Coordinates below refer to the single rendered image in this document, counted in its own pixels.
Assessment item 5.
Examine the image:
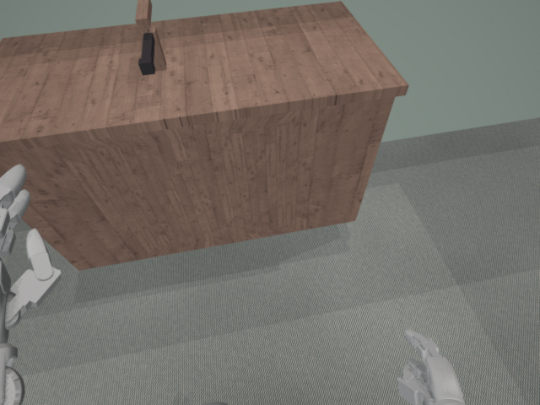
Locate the counter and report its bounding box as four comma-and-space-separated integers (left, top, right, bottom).
0, 0, 409, 271

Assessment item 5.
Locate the left robot forearm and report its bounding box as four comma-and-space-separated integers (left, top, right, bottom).
0, 343, 25, 405

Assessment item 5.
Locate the robot left hand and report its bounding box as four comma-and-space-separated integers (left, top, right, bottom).
0, 165, 61, 343

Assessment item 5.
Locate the robot right hand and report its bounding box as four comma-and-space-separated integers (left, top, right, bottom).
397, 329, 465, 405

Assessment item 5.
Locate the tap lever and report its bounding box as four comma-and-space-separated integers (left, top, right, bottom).
138, 31, 155, 75

